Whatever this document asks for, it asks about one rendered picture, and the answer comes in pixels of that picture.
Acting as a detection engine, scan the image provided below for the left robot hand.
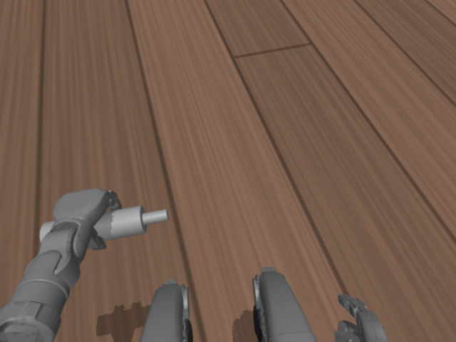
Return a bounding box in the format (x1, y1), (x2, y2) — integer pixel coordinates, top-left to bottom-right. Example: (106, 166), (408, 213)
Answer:
(53, 188), (122, 250)

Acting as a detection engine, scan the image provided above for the right robot hand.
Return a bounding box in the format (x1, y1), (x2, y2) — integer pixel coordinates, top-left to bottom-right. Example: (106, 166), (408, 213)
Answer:
(334, 294), (389, 342)

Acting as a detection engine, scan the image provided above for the bottle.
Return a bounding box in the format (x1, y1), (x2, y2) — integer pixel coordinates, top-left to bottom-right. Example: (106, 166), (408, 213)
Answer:
(40, 205), (169, 242)

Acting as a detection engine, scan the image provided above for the left robot arm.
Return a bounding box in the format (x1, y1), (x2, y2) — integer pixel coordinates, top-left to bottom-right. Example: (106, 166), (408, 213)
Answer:
(0, 217), (92, 342)

